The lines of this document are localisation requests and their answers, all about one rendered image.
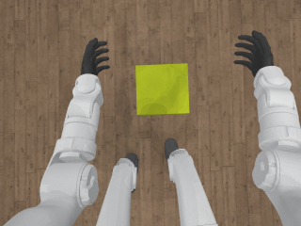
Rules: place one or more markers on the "robot right upper arm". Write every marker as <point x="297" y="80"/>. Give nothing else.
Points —
<point x="278" y="174"/>

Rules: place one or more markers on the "right robot forearm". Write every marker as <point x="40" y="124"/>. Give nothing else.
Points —
<point x="277" y="112"/>

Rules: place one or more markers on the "right robot foot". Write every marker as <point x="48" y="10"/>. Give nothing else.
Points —
<point x="171" y="145"/>

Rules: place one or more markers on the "left robot hand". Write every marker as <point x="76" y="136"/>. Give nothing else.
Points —
<point x="90" y="62"/>

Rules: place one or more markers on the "robot left thigh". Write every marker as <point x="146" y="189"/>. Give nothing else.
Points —
<point x="116" y="208"/>

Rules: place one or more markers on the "carton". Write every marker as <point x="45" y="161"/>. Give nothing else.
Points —
<point x="162" y="89"/>

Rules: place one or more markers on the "left robot forearm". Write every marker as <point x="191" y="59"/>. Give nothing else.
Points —
<point x="77" y="142"/>

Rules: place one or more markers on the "right robot hand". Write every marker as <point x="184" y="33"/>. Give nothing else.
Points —
<point x="260" y="55"/>

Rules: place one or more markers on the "robot left upper arm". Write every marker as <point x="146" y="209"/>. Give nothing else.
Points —
<point x="66" y="189"/>

